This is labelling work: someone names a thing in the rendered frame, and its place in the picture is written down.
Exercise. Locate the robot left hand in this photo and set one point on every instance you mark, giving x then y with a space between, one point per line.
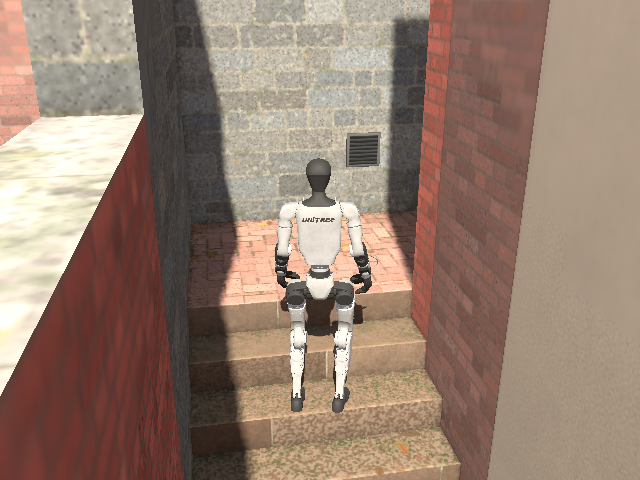
289 274

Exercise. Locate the right robot forearm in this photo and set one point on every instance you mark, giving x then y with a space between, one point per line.
363 264

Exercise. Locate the left robot forearm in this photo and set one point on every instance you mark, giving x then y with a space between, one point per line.
281 263

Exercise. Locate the left robot foot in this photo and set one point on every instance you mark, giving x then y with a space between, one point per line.
297 403

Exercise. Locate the robot right upper arm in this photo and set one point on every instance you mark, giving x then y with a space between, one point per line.
350 211

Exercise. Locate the robot right hand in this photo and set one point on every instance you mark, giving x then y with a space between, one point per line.
356 279

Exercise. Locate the robot left upper arm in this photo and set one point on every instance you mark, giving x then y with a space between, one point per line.
287 213

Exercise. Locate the robot torso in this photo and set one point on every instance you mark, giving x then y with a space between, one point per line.
319 240

